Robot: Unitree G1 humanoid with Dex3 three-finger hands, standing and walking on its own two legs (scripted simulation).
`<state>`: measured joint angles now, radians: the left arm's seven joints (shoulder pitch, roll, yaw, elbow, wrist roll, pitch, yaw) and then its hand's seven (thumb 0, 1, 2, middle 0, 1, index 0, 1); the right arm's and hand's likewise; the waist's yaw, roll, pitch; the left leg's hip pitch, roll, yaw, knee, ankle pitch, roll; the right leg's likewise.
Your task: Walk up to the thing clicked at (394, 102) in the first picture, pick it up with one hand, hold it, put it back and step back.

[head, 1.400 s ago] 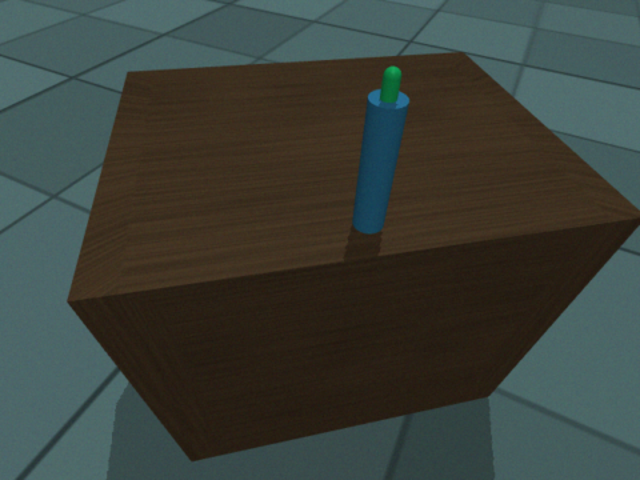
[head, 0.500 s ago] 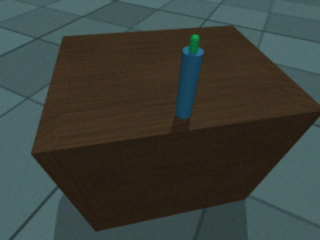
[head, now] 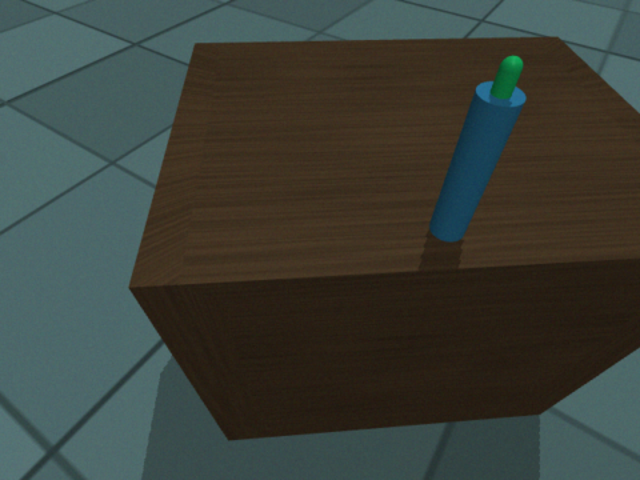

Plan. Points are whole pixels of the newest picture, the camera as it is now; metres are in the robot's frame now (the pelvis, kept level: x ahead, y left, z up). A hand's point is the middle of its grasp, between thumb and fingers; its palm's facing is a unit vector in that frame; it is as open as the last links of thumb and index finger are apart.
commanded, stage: walk up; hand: right
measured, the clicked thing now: (474, 160) +0.48 -0.17 +0.16
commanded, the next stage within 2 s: stand in 2.00 s
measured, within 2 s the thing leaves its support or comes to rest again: neither
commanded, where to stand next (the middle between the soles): +0.08 +0.01 m, yaw +7 degrees
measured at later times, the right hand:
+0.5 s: hand out of the picture +0.17 -0.24 -0.15, palm faces -0.12 +0.90 -0.43, open 7.4 cm
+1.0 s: hand out of the picture +0.15 -0.25 -0.15, palm faces -0.18 +0.92 -0.35, open 7.4 cm
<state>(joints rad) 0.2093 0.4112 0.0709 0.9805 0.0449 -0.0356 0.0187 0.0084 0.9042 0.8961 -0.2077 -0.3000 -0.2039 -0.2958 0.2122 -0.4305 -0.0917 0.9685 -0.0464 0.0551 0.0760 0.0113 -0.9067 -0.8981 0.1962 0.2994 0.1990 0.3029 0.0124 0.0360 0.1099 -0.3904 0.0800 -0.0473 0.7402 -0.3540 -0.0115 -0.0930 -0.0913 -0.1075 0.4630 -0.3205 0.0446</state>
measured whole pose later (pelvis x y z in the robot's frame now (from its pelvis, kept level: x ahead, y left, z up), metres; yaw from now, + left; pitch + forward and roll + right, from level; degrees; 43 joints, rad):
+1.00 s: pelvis +0.01 -0.02 -0.01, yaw +9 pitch -4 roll +0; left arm 0.17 0.37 0.03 0.95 0.00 0.00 -0.01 0.01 0.91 0.90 -0.20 -0.30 -0.20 -0.30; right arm 0.15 -0.34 0.00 0.96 -0.01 -0.01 0.00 0.01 -0.90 -0.90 0.20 0.30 0.20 0.30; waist 0.02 -0.02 0.11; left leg -0.23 0.00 -0.03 0.61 -0.31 -0.01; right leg -0.22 -0.02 -0.04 0.61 -0.31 -0.01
